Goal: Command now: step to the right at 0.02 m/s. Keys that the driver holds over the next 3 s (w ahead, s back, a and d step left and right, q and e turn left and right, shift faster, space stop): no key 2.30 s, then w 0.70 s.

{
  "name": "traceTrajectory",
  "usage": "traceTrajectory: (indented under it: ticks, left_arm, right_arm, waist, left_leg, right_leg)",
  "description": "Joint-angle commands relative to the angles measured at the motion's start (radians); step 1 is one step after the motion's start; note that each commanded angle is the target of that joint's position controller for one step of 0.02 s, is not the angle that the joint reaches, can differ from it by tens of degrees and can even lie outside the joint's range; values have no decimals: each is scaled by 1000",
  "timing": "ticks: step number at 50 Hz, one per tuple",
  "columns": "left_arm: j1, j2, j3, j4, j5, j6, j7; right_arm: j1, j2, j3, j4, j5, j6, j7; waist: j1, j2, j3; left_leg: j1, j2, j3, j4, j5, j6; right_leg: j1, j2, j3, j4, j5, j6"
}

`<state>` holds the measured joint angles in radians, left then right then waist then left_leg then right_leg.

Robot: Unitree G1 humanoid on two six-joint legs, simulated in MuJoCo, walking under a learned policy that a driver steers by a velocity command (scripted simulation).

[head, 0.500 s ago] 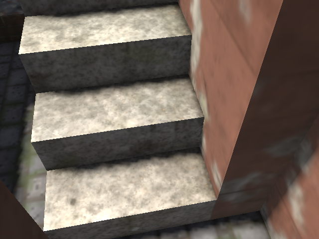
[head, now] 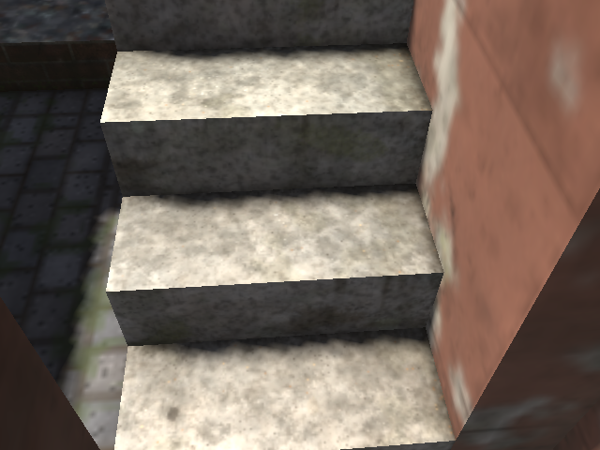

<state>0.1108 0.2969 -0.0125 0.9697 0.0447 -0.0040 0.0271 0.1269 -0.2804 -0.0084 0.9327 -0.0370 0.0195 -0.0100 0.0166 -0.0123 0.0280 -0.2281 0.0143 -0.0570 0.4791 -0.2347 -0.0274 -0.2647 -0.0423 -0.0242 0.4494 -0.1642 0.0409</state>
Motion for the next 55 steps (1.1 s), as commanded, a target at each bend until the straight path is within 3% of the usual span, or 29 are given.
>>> traceTrajectory:
  ticks: [1,2,3,4,5,9,18,48,49,55]
  left_arm:
    - [-4,146,25,-19,2,1,19]
    - [17,139,24,-3,-5,1,23]
    - [60,31,-4,-14,-61,-13,-13]
    - [21,131,16,9,-12,-24,5]
    - [26,141,20,12,0,-30,12]
    - [54,119,11,39,-8,-38,21]
    - [112,119,3,67,-12,-26,27]
    - [131,119,-6,69,-15,-21,34]
    - [125,123,-6,66,-9,-28,25]
    - [122,118,-6,71,-14,-45,8]
  right_arm:
    - [-91,-154,-27,-52,2,-39,9]
    - [-62,-134,-21,-37,11,-50,9]
    - [16,-109,-14,4,19,-51,-2]
    - [-25,-148,-25,-1,35,-50,3]
    - [-32,-143,-25,-8,29,-51,6]
    - [-38,-136,-24,-3,26,-55,14]
    - [-35,-139,-27,20,31,-41,20]
    - [13,-138,-27,63,37,-47,11]
    - [18,-154,-31,61,35,-37,7]
    - [34,-142,-29,51,32,-14,-9]
  waist:
    - [22,176,-3]
    - [19,158,-4]
    - [12,128,-40]
    - [15,137,-8]
    - [7,121,-26]
    - [2,46,-61]
    - [14,10,-73]
    - [15,4,-51]
    - [8,12,-55]
    - [4,-5,-45]
  left_leg:
    - [-120,71,-126,-240,-168,64]
    - [-105,70,-111,-231,-121,56]
    - [-49,98,-143,-259,-134,53]
    - [-52,36,-72,-215,-127,44]
    - [-36,32,-65,-199,-93,45]
    - [20,33,-50,-149,134,52]
    - [52,20,-38,-121,297,58]
    - [39,1,-19,-127,219,35]
    - [49,-6,-20,-123,218,40]
    - [57,-5,-22,-125,203,42]
  right_leg:
    - [99,-9,43,-52,-25,25]
    - [97,-11,49,-65,-22,18]
    - [140,-40,64,-116,0,-3]
    - [92,-7,40,-86,-24,5]
    - [87,-7,41,-86,-22,5]
    - [73,-16,41,-92,9,4]
    - [75,-17,31,-79,38,8]
    - [84,-9,47,-81,56,-15]
    - [79,-11,46,-76,70,-16]
    - [61,-7,42,-77,57,-16]
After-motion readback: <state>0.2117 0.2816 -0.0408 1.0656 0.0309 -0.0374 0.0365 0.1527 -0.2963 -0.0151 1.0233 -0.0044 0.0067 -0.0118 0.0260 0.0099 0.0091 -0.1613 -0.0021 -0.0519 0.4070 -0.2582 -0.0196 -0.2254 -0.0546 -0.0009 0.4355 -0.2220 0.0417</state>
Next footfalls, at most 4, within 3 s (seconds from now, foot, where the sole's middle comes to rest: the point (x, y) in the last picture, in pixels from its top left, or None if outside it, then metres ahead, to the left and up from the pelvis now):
none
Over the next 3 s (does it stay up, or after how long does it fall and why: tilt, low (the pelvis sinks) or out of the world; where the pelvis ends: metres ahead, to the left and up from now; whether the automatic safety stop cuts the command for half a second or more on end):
stays up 0.11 -0.01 -0.01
